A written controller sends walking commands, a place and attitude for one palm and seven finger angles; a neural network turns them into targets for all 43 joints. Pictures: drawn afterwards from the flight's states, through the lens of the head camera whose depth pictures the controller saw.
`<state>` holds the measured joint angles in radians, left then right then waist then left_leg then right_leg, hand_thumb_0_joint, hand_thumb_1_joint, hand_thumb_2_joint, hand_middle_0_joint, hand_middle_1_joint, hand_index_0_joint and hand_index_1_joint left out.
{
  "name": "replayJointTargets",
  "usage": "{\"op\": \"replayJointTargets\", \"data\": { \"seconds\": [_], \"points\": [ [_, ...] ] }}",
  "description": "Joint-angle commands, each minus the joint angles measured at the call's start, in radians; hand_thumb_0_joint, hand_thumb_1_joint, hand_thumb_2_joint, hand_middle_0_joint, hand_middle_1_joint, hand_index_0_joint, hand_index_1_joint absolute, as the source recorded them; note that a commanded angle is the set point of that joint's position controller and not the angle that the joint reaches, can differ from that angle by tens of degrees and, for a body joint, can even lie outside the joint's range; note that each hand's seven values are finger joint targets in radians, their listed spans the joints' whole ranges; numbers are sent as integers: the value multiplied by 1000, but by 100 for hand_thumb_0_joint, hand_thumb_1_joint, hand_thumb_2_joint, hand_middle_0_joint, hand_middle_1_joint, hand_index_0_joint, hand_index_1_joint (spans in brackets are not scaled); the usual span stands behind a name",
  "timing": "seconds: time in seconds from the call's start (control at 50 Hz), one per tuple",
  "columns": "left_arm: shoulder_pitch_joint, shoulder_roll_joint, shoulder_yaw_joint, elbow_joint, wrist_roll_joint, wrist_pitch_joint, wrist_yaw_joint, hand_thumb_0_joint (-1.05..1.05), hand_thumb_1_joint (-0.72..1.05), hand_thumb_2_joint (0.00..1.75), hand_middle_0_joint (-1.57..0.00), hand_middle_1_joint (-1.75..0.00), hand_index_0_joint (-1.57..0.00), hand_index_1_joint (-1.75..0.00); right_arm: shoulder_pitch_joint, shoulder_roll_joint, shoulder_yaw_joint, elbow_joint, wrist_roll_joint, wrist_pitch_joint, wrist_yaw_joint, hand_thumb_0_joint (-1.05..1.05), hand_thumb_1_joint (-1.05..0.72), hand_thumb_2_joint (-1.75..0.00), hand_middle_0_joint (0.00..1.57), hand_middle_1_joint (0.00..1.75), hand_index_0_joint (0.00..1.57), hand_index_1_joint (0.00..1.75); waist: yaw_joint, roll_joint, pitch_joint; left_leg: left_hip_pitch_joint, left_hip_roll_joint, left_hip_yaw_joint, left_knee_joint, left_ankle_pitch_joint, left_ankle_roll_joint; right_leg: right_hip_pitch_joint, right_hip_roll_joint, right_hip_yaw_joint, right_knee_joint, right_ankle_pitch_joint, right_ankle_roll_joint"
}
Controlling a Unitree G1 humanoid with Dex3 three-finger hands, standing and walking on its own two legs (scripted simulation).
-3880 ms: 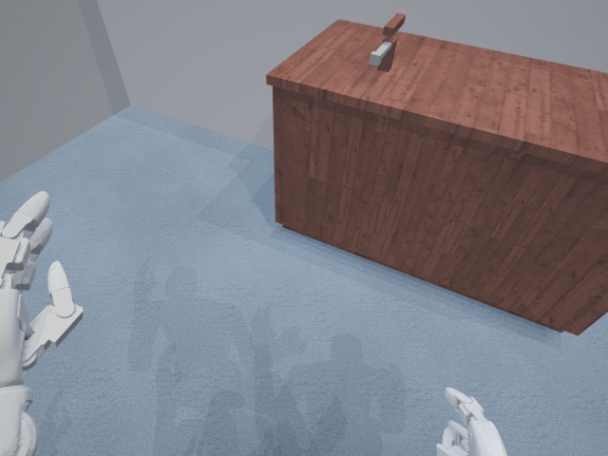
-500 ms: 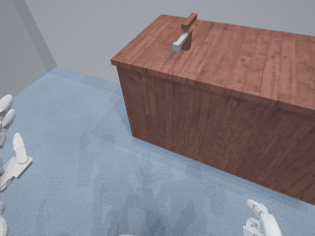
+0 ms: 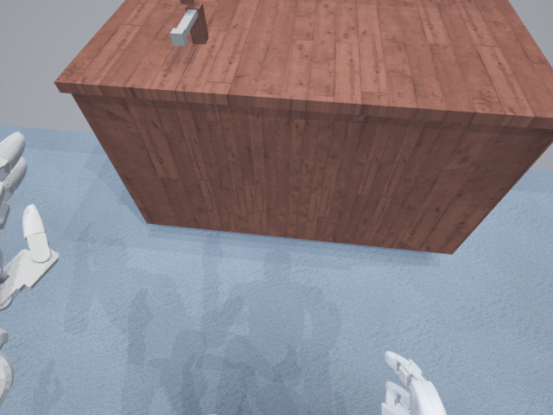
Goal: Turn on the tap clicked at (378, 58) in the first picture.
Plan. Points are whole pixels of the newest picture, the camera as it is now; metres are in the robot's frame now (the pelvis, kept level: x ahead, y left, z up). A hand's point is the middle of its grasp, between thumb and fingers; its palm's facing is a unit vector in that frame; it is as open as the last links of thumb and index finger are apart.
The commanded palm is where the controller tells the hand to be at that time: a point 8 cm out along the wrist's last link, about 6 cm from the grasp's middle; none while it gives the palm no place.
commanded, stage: turn to face it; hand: left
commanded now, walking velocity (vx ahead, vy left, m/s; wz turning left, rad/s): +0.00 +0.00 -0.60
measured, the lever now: (178, 37) +0.85 +0.31 +0.07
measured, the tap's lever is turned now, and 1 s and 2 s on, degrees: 0 0 0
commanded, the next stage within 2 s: take the last steps up to it in 0.60 s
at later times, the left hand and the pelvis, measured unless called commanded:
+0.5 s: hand (122, 270) +0.22 +0.17 +0.18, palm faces +0.24 -0.89 -0.40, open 7.4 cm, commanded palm +0.19 +0.21 +0.19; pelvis -0.04 -0.02 +0.00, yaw -15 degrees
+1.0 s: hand (197, 314) +0.18 +0.09 +0.19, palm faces +0.07 -0.86 -0.51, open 7.4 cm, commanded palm +0.15 +0.15 +0.19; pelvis -0.09 -0.06 +0.01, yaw -19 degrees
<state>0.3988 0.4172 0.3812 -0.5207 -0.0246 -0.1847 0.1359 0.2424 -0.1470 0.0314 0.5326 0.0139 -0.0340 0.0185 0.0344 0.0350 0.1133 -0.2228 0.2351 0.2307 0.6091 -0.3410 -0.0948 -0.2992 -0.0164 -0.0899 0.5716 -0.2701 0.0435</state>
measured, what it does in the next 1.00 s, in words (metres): walks backwards, turning right: left foot, then right foot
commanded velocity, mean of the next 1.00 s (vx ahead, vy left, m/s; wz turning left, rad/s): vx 0.10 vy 0.05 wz -0.21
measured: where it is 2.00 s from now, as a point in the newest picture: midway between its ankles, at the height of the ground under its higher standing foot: outside the picture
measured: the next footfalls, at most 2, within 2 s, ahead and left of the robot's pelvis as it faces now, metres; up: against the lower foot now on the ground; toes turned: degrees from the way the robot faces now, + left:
left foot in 0.40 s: +0.05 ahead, +0.10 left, +0.00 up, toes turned -9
right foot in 0.68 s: -0.05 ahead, -0.16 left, +0.00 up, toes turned -23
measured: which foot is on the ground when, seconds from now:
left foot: down 0.00-0.02, up 0.04-0.38, down 0.40-0.70, up 0.72-1.00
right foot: down 0.00-0.42, up 0.44-0.66, down 0.68-1.00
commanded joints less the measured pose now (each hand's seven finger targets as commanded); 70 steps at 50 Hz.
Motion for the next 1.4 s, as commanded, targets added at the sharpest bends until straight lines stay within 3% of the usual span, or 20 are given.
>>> {"op": "replayJointTargets", "data": {
  "seconds": [0.0,0.06,0.12,0.26,0.34,0.38,0.42,0.5,0.64,0.68,0.72,0.82,0.96,1.08,1.14,1.18,1.3,1.32,1.36,1.38],
  "points": [
    [57,228,180,-213,6,-84,34,0,90,90,-20,-30,-20,-30,-99,-144,-74,-156,6,-45,-12,0,-90,-90,20,30,20,30,0,-235,-323,-336,-135,-62,469,-228,22,445,-269,426,-97,943,-192],
    [156,249,248,-321,-36,-92,41,0,90,90,-20,-30,-20,-30,-127,-140,-73,-160,10,-9,-14,0,-90,-90,20,30,20,30,-10,-175,-351,-420,-106,-268,640,-203,13,396,-292,457,-100,754,-234],
    [238,210,268,-309,-47,-103,44,0,90,90,-20,-30,-20,-30,-165,-128,-64,-128,1,38,-15,0,-90,-90,20,30,20,30,-27,-87,-341,-364,-122,-238,529,-108,4,296,-223,349,-140,569,-220],
    [208,166,211,-206,-42,-68,37,0,90,90,-20,-30,-20,-30,-140,-169,-91,-124,6,32,-42,0,-90,-90,20,30,20,30,-16,-171,-276,-168,-174,-206,200,-90,32,89,-195,439,-228,265,-224],
    [132,133,137,-180,-26,-55,31,0,90,90,-20,-30,-20,-30,-108,-177,-80,-121,7,28,-55,0,-90,-90,20,30,20,30,-37,-134,-252,58,-182,-192,-101,25,63,-56,-143,420,-215,62,-152],
    [39,121,98,-228,-16,-65,24,0,90,90,-20,-30,-20,-30,-111,-204,-90,-135,0,18,-72,0,-90,-90,20,30,20,30,-39,0,-192,121,-48,-321,-269,3,131,-185,-37,360,-85,-68,-87],
    [9,139,104,-224,8,-78,28,0,90,90,-20,-30,-20,-30,-121,-189,-83,-136,0,0,-78,0,-90,-90,20,30,20,30,-7,221,-175,48,180,-483,-356,161,247,-226,63,150,331,-231,-25],
    [-146,102,25,-276,19,-77,16,0,90,90,-20,-30,-20,-30,-115,-175,-78,-108,-2,-42,-60,0,-90,-90,20,30,20,30,-15,212,-98,-104,111,-241,-305,164,223,-154,2,82,430,-156,-3],
    [-83,109,63,-181,12,-68,26,0,90,90,-20,-30,-20,-30,-92,-180,-79,-97,4,-92,-38,0,-90,-90,20,30,20,30,-24,146,-176,-93,31,-159,-57,165,119,131,16,-15,-113,16,-9],
    [-65,172,118,-153,10,-76,31,0,90,90,-20,-30,-20,-30,-92,-135,-70,-107,2,-81,-37,0,-90,-90,20,30,20,30,-40,-218,-206,-251,-133,-100,237,-108,49,180,-233,364,-216,327,-138],
    [-9,165,128,-132,-13,-58,32,0,90,90,-20,-30,-20,-30,-142,-161,-85,-99,9,-71,-42,0,-90,-90,20,30,20,30,-23,-274,-223,-316,-164,-241,485,-171,57,150,-328,509,-300,225,-205],
    [169,162,175,-169,-12,-93,43,0,90,90,-20,-30,-20,-30,-156,-140,-56,-76,-2,-28,-55,0,-90,-90,20,30,20,30,-44,-135,-276,-353,-148,-222,344,-24,61,267,-258,271,-242,278,-208],
    [126,138,126,-177,2,-104,56,0,90,90,-20,-30,-20,-30,-107,-166,-93,-61,-11,-63,-77,0,-90,-90,20,30,20,30,-28,-146,-236,-221,-175,-160,75,-69,106,203,-308,350,-312,-55,-224],
    [23,111,73,-123,14,-107,57,0,90,90,-20,-30,-20,-30,-67,-172,-98,-50,-16,-71,-90,0,-90,-90,20,30,20,30,-50,-94,-175,0,-205,-122,-161,-28,132,48,-235,277,-249,-264,-154],
    [-52,85,41,-151,19,-123,50,0,90,90,-20,-30,-20,-30,-83,-204,-98,-65,-12,-80,-97,0,-90,-90,20,30,20,30,-53,159,-93,81,-18,-408,-308,-114,238,-155,-46,100,45,-227,-69],
    [-89,112,47,-125,37,-123,43,0,90,90,-20,-30,-20,-30,-103,-179,-85,-46,-12,-94,-95,0,-90,-90,20,30,20,30,-53,258,-42,-63,96,-558,-437,-288,311,-187,-27,17,341,-270,-46],
    [-39,95,51,-114,23,-111,35,0,90,90,-20,-30,-20,-30,-99,-184,-86,-31,-12,-112,-80,0,-90,-90,20,30,20,30,-24,118,-119,-147,-46,-275,-189,-59,216,133,-24,-54,-66,-105,-42],
    [-29,94,52,-99,23,-109,34,0,90,90,-20,-30,-20,-30,-104,-171,-83,-28,-12,-105,-78,0,-90,-90,20,30,20,30,-22,31,-137,-226,-79,-241,-61,-48,191,229,-73,29,-151,-86,-71],
    [-37,142,95,-51,10,-104,30,0,90,90,-20,-30,-20,-30,-131,-155,-88,-45,-9,-88,-67,0,-90,-90,20,30,20,30,-19,-377,-131,-524,-225,-153,446,-179,108,347,-430,645,-356,-140,-242],
    [-94,130,88,-70,3,-109,27,0,90,90,-20,-30,-20,-30,-131,-178,-101,-34,-11,-88,-59,0,-90,-90,20,30,20,30,-30,-305,-114,-532,-182,-268,556,-117,89,279,-464,652,-386,-198,-265]
  ]
}}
